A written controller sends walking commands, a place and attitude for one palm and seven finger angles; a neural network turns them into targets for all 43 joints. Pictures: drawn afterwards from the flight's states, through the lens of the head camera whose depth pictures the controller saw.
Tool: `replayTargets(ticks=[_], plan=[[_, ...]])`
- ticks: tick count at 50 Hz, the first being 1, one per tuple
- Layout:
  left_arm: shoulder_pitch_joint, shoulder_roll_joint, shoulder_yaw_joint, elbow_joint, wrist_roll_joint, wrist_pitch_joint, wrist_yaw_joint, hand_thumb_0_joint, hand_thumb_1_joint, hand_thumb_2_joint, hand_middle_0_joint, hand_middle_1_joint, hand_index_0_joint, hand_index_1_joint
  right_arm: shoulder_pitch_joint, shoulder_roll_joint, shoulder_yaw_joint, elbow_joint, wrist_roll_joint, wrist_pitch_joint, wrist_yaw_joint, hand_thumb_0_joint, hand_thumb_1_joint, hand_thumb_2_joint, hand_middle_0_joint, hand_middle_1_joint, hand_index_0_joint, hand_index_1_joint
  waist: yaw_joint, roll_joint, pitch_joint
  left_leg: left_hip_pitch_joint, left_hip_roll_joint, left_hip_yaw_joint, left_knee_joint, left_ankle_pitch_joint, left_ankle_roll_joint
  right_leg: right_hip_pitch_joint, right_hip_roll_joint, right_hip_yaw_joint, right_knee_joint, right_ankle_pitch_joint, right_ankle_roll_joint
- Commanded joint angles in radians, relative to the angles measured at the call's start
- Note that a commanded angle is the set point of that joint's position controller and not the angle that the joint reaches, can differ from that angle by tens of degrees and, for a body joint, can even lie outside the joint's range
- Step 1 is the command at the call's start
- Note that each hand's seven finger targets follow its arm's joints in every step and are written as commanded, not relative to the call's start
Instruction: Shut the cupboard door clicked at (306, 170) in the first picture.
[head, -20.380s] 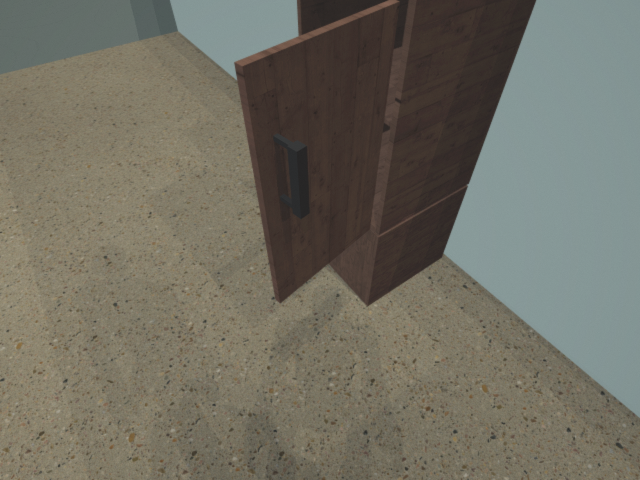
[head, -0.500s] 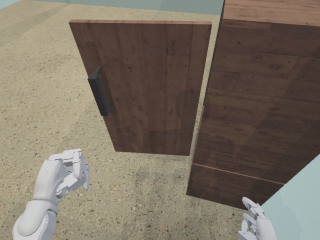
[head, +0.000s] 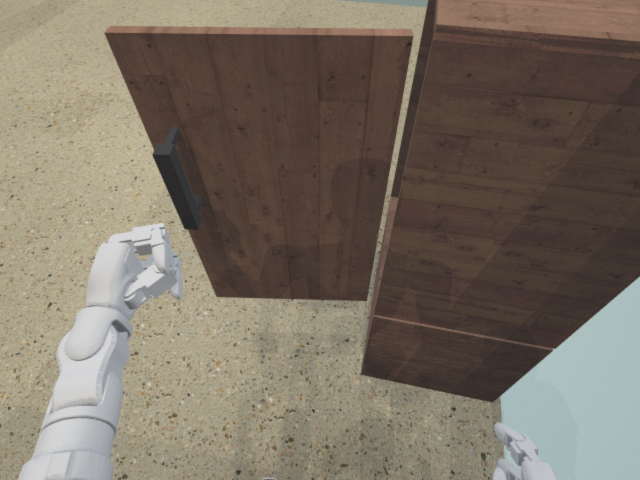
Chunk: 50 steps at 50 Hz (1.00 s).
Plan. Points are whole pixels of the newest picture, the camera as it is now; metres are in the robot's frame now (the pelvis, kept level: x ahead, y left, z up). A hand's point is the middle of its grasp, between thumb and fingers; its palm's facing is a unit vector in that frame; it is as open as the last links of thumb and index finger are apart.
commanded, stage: bring the fist close to the handle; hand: left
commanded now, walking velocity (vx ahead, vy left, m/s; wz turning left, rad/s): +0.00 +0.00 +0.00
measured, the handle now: (183, 180) +0.50 +0.23 +0.08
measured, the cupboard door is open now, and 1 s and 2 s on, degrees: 100 99 77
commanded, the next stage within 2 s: push the door shut along its arc in 0.78 s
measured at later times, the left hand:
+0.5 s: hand (194, 213) +0.43 +0.20 +0.08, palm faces +0.01 -1.00 -0.01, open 3.1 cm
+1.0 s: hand (190, 219) +0.42 +0.20 +0.08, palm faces +0.01 -1.00 -0.02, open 3.1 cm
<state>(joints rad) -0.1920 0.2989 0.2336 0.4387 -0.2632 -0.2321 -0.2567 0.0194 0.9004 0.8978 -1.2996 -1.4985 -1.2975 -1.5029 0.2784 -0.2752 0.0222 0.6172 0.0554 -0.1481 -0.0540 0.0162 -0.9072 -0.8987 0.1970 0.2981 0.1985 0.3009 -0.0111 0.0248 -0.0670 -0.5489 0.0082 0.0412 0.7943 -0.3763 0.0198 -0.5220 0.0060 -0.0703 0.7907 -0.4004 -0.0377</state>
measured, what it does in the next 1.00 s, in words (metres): stands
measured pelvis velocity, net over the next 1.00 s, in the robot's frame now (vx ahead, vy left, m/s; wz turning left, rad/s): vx -0.01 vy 0.00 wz -0.01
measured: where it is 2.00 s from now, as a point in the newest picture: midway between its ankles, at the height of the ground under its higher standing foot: outside the picture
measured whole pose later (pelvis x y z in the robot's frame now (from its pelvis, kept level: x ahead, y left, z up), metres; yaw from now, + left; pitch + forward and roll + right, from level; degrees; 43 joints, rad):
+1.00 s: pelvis -0.01 +0.00 -0.01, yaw -1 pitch +11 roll -1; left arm -0.62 0.38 0.30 0.95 -0.19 -0.34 -0.26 0.02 0.90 0.90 -1.30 -1.50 -1.30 -1.50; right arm 0.33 -0.27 0.01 0.64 0.05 -0.01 -0.03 0.01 -0.91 -0.90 0.20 0.30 0.20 0.30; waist -0.07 0.02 -0.09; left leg -0.66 0.02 0.04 0.84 -0.38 0.03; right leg -0.63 0.02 -0.07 0.81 -0.38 -0.04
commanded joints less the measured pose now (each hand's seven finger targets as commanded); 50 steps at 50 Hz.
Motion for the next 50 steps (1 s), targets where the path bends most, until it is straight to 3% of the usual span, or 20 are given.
replayTargets(ticks=[1,5,6,7,9,11,13,16,17,19,23,28,31,32,34,39,41,45,48,50], plan=[[-0.460,0.213,0.055,-0.147,-0.002,-0.089,0.002,0.000,0.900,0.900,-1.300,-1.500,-1.300,-1.500,-0.019,-0.134,-0.048,-0.106,0.002,-0.033,-0.014,0.000,-0.900,-0.900,0.200,0.300,0.200,0.300,-0.035,-0.011,-0.263,0.120,-0.006,-0.055,-0.085,0.216,0.016,0.095,-0.009,0.073,-0.106,0.287,0.021],[-0.561,0.219,0.063,-0.035,0.007,-0.094,0.006,0.000,0.900,0.900,-1.300,-1.500,-1.300,-1.500,0.005,-0.139,-0.052,-0.083,0.000,-0.021,-0.011,0.000,-0.900,-0.900,0.200,0.300,0.200,0.300,-0.034,0.034,-0.312,0.151,-0.006,-0.066,-0.079,0.244,0.008,0.071,-0.006,0.062,-0.090,0.307,0.013],[-0.551,0.256,0.093,-0.010,0.013,-0.095,0.011,0.000,0.900,0.900,-1.300,-1.500,-1.300,-1.500,0.018,-0.145,-0.054,-0.079,-0.004,-0.013,-0.009,0.000,-0.900,-0.900,0.200,0.300,0.200,0.300,-0.028,-0.001,-0.330,0.140,-0.004,-0.069,-0.075,0.264,0.010,0.096,-0.004,0.061,-0.086,0.324,0.014],[-0.556,0.219,0.066,0.009,0.014,-0.094,0.008,0.000,0.900,0.900,-1.300,-1.500,-1.300,-1.500,0.017,-0.140,-0.053,-0.085,-0.003,-0.009,-0.005,0.000,-0.900,-0.900,0.200,0.300,0.200,0.300,-0.029,0.006,-0.345,0.143,-0.005,-0.065,-0.075,0.275,0.010,0.096,-0.006,0.061,-0.083,0.341,0.016],[-0.584,0.252,0.096,0.061,0.019,-0.097,0.012,0.000,0.900,0.900,-1.300,-1.500,-1.300,-1.500,0.028,-0.141,-0.053,-0.080,-0.002,0.004,-0.001,0.000,-0.900,-0.900,0.200,0.300,0.200,0.300,-0.025,0.012,-0.328,0.126,-0.004,-0.064,-0.074,0.278,0.007,0.089,-0.004,0.059,-0.080,0.345,0.013],[-0.615,0.246,0.092,0.102,0.025,-0.100,0.015,0.000,0.900,0.900,-1.300,-1.500,-1.300,-1.500,0.047,-0.145,-0.057,-0.077,-0.006,0.015,0.004,0.000,-0.900,-0.900,0.200,0.300,0.200,0.300,-0.030,-0.014,-0.332,0.130,-0.001,-0.070,-0.068,0.300,0.009,0.078,0.001,0.054,-0.074,0.357,0.013],[-0.662,0.214,0.061,0.116,0.032,-0.106,0.018,0.000,0.900,0.900,-1.300,-1.500,-1.300,-1.500,0.058,-0.142,-0.058,-0.079,-0.004,0.026,0.009,0.000,-0.900,-0.900,0.200,0.300,0.200,0.300,-0.039,0.013,-0.337,0.146,0.001,-0.070,-0.066,0.329,0.005,0.055,0.002,0.050,-0.069,0.369,0.013],[-0.740,0.274,0.105,0.207,0.049,-0.113,0.034,0.000,0.900,0.900,-1.300,-1.500,-1.300,-1.500,0.084,-0.152,-0.060,-0.060,-0.008,0.046,0.010,0.000,-0.900,-0.900,0.200,0.300,0.200,0.300,-0.051,-0.012,-0.317,0.124,0.006,-0.078,-0.059,0.294,0.006,0.021,0.009,0.048,-0.068,0.332,0.012],[-0.802,0.251,0.079,0.216,0.053,-0.121,0.035,0.000,0.900,0.900,-1.300,-1.500,-1.300,-1.500,0.085,-0.150,-0.057,-0.059,-0.008,0.050,0.011,0.000,-0.900,-0.900,0.200,0.300,0.200,0.300,-0.067,0.001,-0.318,0.121,0.004,-0.077,-0.061,0.279,0.006,0.004,0.007,0.049,-0.067,0.321,0.014],[-0.875,0.280,0.095,0.263,0.064,-0.140,0.039,0.000,0.900,0.900,-1.300,-1.500,-1.300,-1.500,0.102,-0.153,-0.060,-0.046,-0.011,0.058,0.011,0.000,-0.900,-0.900,0.200,0.300,0.200,0.300,-0.073,0.011,-0.336,0.116,0.004,-0.080,-0.051,0.260,0.004,-0.011,0.009,0.052,-0.059,0.301,0.014],[-0.839,0.255,0.090,0.262,0.064,-0.175,0.035,0.000,0.900,0.900,-1.300,-1.500,-1.300,-1.500,0.116,-0.150,-0.066,-0.057,-0.015,0.065,0.022,0.000,-0.900,-0.900,0.200,0.300,0.200,0.300,-0.053,0.055,-0.420,0.174,0.009,-0.088,-0.044,0.325,-0.003,-0.009,0.016,0.046,-0.042,0.321,0.008],[-0.830,0.253,0.090,0.272,0.060,-0.177,0.040,0.000,0.900,0.900,-1.300,-1.500,-1.300,-1.500,0.127,-0.153,-0.072,-0.055,-0.012,0.083,0.025,0.000,-0.900,-0.900,0.200,0.300,0.200,0.300,-0.060,0.013,-0.385,0.146,0.012,-0.080,-0.048,0.305,0.005,-0.009,0.021,0.046,-0.054,0.321,0.013],[-0.829,0.327,0.144,0.272,0.071,-0.178,0.055,0.000,0.900,0.900,-1.300,-1.500,-1.300,-1.500,0.131,-0.158,-0.069,-0.056,-0.014,0.093,0.021,0.000,-0.900,-0.900,0.200,0.300,0.200,0.300,-0.050,0.003,-0.375,0.098,0.006,-0.072,-0.054,0.253,0.009,0.026,0.021,0.056,-0.057,0.303,0.012],[-0.837,0.305,0.128,0.259,0.071,-0.180,0.055,0.000,0.900,0.900,-1.300,-1.500,-1.300,-1.500,0.123,-0.151,-0.066,-0.063,-0.013,0.094,0.022,0.000,-0.900,-0.900,0.200,0.300,0.200,0.300,-0.054,0.031,-0.380,0.101,0.003,-0.066,-0.056,0.252,0.010,0.026,0.019,0.059,-0.057,0.308,0.014],[-0.831,0.325,0.143,0.267,0.073,-0.186,0.057,0.000,0.900,0.900,-1.300,-1.500,-1.300,-1.500,0.123,-0.150,-0.066,-0.063,-0.013,0.096,0.020,0.000,-0.900,-0.900,0.200,0.300,0.200,0.300,-0.051,0.026,-0.367,0.089,0.003,-0.064,-0.059,0.233,0.010,0.030,0.020,0.063,-0.063,0.296,0.013],[-0.818,0.284,0.108,0.255,0.062,-0.190,0.039,0.000,0.900,0.900,-1.300,-1.500,-1.300,-1.500,0.122,-0.147,-0.068,-0.066,-0.009,0.097,0.021,0.000,-0.900,-0.900,0.200,0.300,0.200,0.300,-0.062,0.018,-0.375,0.104,0.004,-0.061,-0.059,0.240,0.012,0.034,0.022,0.061,-0.068,0.310,0.015],[-0.784,0.312,0.132,0.261,0.057,-0.185,0.032,0.000,0.900,0.900,-1.300,-1.500,-1.300,-1.500,0.124,-0.150,-0.068,-0.068,-0.009,0.099,0.020,0.000,-0.900,-0.900,0.200,0.300,0.200,0.300,-0.050,0.015,-0.371,0.088,0.000,-0.058,-0.056,0.235,0.014,0.058,0.021,0.067,-0.072,0.316,0.013],[-0.779,0.303,0.119,0.280,0.047,-0.168,0.011,0.000,0.900,0.900,-1.300,-1.500,-1.300,-1.500,0.112,-0.147,-0.065,-0.076,-0.004,0.104,0.018,0.000,-0.900,-0.900,0.200,0.300,0.200,0.300,-0.060,-0.029,-0.334,0.033,-0.007,-0.041,-0.057,0.191,0.021,0.079,0.013,0.085,-0.088,0.314,0.022],[-0.929,0.320,0.084,0.291,0.058,-0.176,-0.012,0.000,0.900,0.900,-1.300,-1.500,-1.300,-1.500,0.108,-0.149,-0.058,-0.058,0.000,0.107,0.008,0.000,-0.900,-0.900,0.200,0.300,0.200,0.300,-0.102,0.009,-0.304,0.036,-0.004,-0.050,-0.050,0.154,0.024,0.028,0.009,0.091,-0.093,0.274,0.023],[-0.998,0.347,0.091,0.322,0.054,-0.182,-0.026,0.000,0.900,0.900,-1.300,-1.500,-1.300,-1.500,0.109,-0.157,-0.057,-0.048,0.000,0.103,0.002,0.000,-0.900,-0.900,0.200,0.300,0.200,0.300,-0.112,0.013,-0.312,0.036,-0.002,-0.062,-0.043,0.124,0.022,0.000,0.011,0.092,-0.091,0.228,0.020]])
